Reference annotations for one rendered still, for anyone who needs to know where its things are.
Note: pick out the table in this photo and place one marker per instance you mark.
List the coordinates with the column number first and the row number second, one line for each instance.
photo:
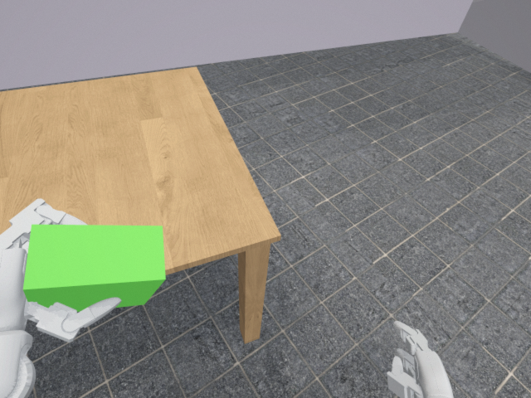
column 141, row 150

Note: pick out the robot left hand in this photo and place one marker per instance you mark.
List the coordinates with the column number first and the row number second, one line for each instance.
column 58, row 320

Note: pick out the sponge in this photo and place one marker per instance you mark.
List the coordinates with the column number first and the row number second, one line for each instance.
column 79, row 265

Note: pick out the left robot forearm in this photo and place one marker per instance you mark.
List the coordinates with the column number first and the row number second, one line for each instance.
column 17, row 372

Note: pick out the robot right hand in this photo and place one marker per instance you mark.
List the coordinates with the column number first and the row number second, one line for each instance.
column 426, row 374

